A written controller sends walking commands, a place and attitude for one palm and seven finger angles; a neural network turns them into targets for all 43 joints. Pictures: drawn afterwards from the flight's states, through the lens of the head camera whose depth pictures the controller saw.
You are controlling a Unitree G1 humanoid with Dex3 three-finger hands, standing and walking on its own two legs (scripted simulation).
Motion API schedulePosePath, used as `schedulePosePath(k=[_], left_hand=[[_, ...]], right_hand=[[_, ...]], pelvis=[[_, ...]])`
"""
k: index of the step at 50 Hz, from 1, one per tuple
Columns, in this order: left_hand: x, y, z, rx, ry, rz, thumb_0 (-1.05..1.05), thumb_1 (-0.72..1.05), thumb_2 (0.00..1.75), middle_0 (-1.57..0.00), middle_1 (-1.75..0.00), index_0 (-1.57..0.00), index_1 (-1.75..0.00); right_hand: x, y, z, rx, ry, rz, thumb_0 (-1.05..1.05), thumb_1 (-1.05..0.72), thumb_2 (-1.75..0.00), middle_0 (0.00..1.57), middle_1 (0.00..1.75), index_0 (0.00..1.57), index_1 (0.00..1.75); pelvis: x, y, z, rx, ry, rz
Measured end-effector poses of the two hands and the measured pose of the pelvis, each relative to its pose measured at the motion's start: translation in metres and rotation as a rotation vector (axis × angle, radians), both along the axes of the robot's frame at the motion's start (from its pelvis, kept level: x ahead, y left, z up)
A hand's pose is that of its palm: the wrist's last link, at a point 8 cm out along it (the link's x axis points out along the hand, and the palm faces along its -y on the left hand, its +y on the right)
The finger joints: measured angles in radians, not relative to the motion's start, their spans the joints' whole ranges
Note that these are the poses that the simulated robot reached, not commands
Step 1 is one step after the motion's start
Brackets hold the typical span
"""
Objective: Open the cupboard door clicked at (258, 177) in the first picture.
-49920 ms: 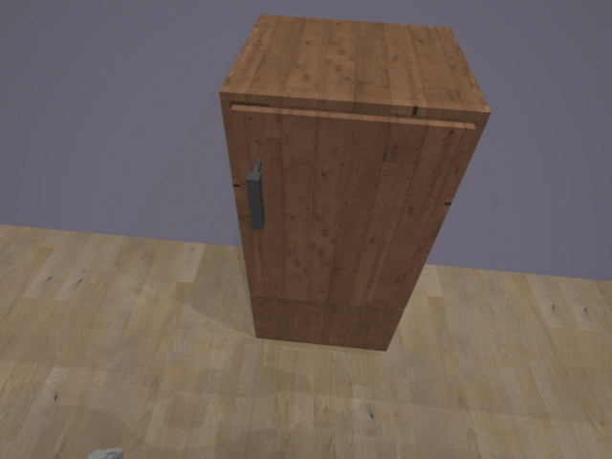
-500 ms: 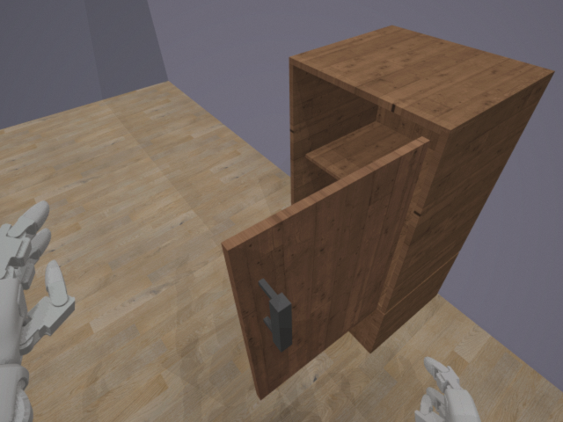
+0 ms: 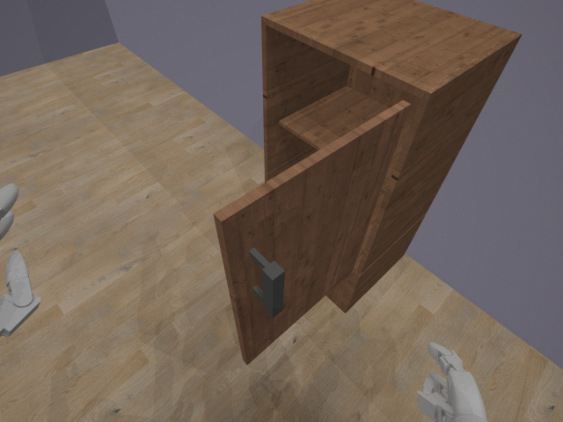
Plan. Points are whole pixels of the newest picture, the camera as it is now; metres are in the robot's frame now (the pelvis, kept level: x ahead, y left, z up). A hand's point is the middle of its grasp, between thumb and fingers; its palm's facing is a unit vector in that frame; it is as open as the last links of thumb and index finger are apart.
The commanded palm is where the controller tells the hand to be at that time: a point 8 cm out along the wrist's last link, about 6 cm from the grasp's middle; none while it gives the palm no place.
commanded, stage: step back with the hand held close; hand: left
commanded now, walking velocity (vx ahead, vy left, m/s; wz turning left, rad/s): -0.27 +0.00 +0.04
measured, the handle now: (264, 282) +0.34 +0.05 -0.03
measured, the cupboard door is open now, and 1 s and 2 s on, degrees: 89 89 89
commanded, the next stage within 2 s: stop stepping back and stand still in 0.66 s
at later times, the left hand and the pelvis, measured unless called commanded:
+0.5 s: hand out of the picture +0.09 +0.27 +0.18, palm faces +0.49 -0.71 -0.51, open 7.4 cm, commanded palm +0.01 +0.31 +0.18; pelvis -0.10 +0.00 -0.02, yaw +6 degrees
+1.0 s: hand out of the picture -0.03 +0.25 +0.17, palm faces +0.48 -0.75 -0.46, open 7.4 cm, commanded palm -0.09 +0.28 +0.18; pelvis -0.21 -0.03 +0.00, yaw +3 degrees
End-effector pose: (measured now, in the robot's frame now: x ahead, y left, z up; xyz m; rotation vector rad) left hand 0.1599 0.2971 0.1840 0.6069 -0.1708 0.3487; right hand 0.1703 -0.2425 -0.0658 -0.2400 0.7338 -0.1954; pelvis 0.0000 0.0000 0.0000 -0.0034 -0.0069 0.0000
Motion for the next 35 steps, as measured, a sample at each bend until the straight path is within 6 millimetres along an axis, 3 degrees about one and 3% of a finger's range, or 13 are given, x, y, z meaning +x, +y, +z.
schedulePosePath(k=[6, 13, 24, 28, 32, 35], left_hand=[[-0.034, 0.009, -0.004, -0.011, -0.048, 0.048, 0.01, 0.89, 0.90, -0.22, -0.30, -0.22, -0.30], [-0.070, 0.005, -0.015, -0.040, -0.090, 0.085, 0.02, 0.89, 0.90, -0.22, -0.30, -0.22, -0.30], [-0.108, 0.006, 0.008, 0.058, -0.176, 0.028, 0.01, 0.89, 0.90, -0.22, -0.30, -0.22, -0.30], [-0.136, 0.009, 0.010, 0.114, -0.184, 0.078, 0.01, 0.89, 0.90, -0.22, -0.30, -0.22, -0.30], [-0.164, 0.009, -0.006, 0.052, -0.118, 0.151, 0.01, 0.89, 0.90, -0.22, -0.30, -0.22, -0.30], [-0.180, 0.006, -0.013, -0.007, -0.074, 0.155, 0.01, 0.89, 0.90, -0.22, -0.30, -0.22, -0.30]], right_hand=[[-0.024, 0.009, -0.002, 0.005, -0.027, 0.026, 0.01, -0.90, -0.90, 0.20, 0.30, 0.20, 0.30], [-0.057, 0.012, -0.013, -0.002, -0.011, 0.073, 0.01, -0.90, -0.90, 0.21, 0.30, 0.20, 0.30], [-0.112, 0.009, -0.020, -0.028, 0.027, 0.060, 0.01, -0.90, -0.90, 0.21, 0.30, 0.20, 0.30], [-0.120, 0.010, -0.026, 0.003, 0.024, 0.081, 0.01, -0.90, -0.90, 0.21, 0.30, 0.20, 0.30], [-0.120, 0.009, -0.031, 0.007, 0.045, 0.145, 0.01, -0.90, -0.90, 0.21, 0.30, 0.20, 0.30], [-0.121, 0.013, -0.023, -0.002, 0.060, 0.171, 0.02, -0.90, -0.90, 0.21, 0.30, 0.20, 0.30]], pelvis=[[-0.025, 0.001, -0.005, 0.001, -0.014, 0.006], [-0.054, -0.002, -0.012, -0.012, -0.021, 0.033], [-0.098, -0.001, -0.015, -0.048, -0.021, 0.083], [-0.104, -0.012, -0.020, -0.040, 0.012, 0.136], [-0.124, -0.015, -0.018, -0.035, 0.023, 0.134], [-0.135, -0.013, -0.010, -0.011, 0.027, 0.121]])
